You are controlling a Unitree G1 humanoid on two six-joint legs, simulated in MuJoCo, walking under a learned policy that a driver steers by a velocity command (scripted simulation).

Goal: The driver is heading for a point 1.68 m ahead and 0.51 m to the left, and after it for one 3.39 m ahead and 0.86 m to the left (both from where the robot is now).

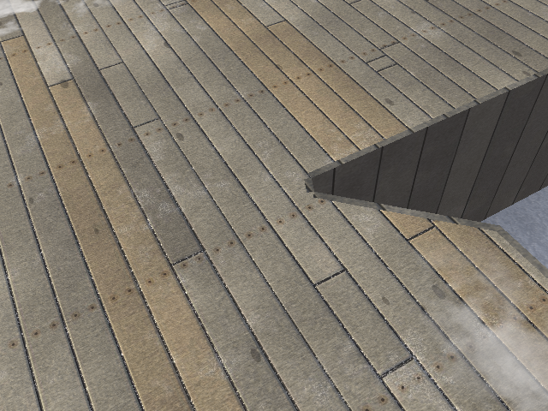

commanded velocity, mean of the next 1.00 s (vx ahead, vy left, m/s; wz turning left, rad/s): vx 0.03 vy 0.00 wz -0.02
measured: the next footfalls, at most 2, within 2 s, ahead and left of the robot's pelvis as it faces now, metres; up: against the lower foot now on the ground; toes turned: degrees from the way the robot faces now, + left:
left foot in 0.04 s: +0.03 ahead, +0.15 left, +0.00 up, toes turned +0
right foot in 1.48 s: +0.43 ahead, -0.09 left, +0.00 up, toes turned +0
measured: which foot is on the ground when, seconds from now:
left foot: up 0.00-0.02, down 0.04-1.00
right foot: down 0.00-1.00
